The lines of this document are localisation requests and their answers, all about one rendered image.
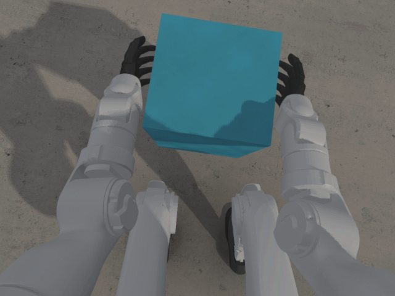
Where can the right robot forearm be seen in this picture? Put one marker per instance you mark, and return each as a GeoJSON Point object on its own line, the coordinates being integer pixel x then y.
{"type": "Point", "coordinates": [306, 166]}

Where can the left robot forearm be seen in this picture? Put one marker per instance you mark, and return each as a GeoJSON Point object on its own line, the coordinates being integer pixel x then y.
{"type": "Point", "coordinates": [109, 152]}

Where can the left robot thigh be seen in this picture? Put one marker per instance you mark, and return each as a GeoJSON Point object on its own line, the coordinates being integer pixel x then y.
{"type": "Point", "coordinates": [144, 266]}

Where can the left robot upper arm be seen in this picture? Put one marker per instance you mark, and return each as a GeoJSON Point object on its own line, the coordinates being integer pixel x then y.
{"type": "Point", "coordinates": [92, 214]}

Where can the carton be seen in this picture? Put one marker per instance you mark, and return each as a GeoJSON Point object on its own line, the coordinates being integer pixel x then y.
{"type": "Point", "coordinates": [213, 87]}

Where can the right robot shin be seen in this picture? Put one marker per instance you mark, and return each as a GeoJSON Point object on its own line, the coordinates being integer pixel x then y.
{"type": "Point", "coordinates": [238, 247]}

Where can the robot left hand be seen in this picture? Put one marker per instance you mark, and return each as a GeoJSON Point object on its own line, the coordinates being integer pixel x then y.
{"type": "Point", "coordinates": [132, 62]}

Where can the right robot upper arm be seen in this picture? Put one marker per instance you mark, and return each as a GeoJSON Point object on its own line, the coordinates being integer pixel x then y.
{"type": "Point", "coordinates": [322, 242]}

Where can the robot right hand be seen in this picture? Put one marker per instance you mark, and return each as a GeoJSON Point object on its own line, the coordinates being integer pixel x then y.
{"type": "Point", "coordinates": [294, 84]}

